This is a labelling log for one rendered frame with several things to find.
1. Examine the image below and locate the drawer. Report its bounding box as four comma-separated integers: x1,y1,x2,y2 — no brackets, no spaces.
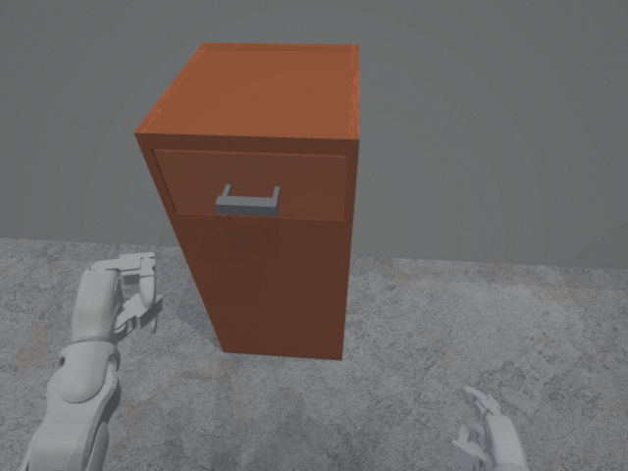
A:
154,149,344,219

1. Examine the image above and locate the handle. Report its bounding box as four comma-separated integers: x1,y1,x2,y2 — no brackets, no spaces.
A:
215,184,281,217

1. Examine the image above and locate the right robot hand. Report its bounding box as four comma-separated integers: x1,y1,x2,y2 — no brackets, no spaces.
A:
452,386,529,471

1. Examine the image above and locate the robot left forearm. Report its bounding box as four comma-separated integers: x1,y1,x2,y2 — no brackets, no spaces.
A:
19,340,122,471

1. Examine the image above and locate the cabinet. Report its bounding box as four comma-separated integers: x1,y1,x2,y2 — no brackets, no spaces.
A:
134,43,359,360

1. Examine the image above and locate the left robot hand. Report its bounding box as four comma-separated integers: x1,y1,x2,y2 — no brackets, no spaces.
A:
71,252,163,347

